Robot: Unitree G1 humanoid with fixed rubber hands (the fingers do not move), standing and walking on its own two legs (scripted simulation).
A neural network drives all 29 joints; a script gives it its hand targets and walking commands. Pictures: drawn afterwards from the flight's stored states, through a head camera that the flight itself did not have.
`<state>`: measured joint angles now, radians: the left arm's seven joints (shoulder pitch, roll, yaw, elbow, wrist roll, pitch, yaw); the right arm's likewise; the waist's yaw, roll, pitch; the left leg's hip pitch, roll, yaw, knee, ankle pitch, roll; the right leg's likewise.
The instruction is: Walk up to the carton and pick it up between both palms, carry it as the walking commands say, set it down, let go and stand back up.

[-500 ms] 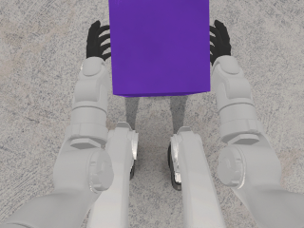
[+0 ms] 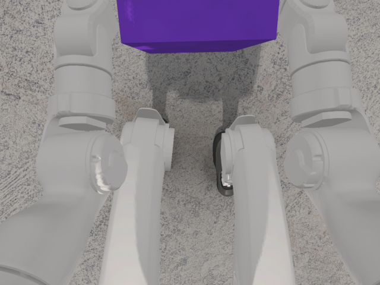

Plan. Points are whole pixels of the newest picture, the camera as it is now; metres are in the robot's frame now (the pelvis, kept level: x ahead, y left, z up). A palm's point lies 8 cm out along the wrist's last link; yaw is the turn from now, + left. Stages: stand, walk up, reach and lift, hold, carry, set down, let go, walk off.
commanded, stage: set down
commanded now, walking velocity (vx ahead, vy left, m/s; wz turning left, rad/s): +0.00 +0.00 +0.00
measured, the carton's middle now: out of the picture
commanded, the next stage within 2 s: none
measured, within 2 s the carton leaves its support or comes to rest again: rests again in 1.22 s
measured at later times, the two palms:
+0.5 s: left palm out of the picture +0.56 +0.18 -0.21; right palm out of the picture +0.58 -0.11 -0.22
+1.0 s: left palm out of the picture +0.57 +0.17 -0.23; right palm out of the picture +0.58 -0.11 -0.24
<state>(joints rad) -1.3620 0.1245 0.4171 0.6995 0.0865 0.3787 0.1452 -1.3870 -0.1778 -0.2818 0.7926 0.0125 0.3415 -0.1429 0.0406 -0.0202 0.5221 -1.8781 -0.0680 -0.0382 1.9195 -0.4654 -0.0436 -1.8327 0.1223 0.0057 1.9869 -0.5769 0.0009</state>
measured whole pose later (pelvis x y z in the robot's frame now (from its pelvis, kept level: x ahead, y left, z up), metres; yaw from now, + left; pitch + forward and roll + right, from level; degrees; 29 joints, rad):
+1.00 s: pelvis +0.02 +0.00 -0.08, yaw +0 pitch +28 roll +1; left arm -1.50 0.23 0.30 0.94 -0.04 0.28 0.17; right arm -1.51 -0.27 -0.15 0.96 0.07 0.28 -0.16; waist 0.05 0.02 0.52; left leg -2.16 -0.08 -0.03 2.17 -0.51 -0.06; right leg -2.10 0.12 -0.02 2.25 -0.64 0.00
